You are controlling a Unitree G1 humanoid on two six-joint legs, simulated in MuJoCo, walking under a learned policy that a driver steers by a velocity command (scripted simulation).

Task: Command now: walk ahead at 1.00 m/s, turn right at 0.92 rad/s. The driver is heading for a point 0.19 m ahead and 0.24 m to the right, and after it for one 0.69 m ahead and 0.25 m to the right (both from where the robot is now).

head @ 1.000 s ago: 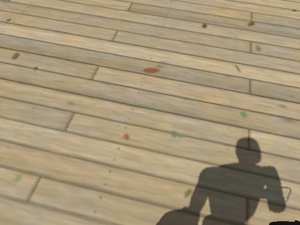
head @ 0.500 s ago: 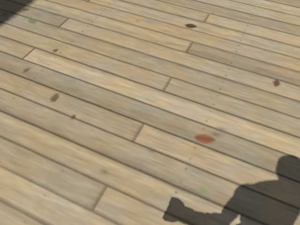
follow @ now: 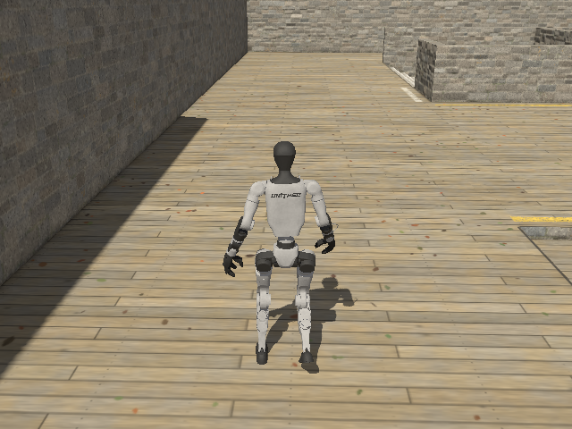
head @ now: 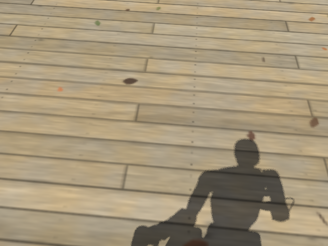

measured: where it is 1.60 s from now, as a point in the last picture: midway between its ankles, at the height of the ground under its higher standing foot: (218, 177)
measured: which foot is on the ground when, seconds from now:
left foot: down 0.00-0.32, up 0.34-0.68, down 0.70-1.00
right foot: up 0.00-0.30, down 0.32-0.72, up 0.74-1.00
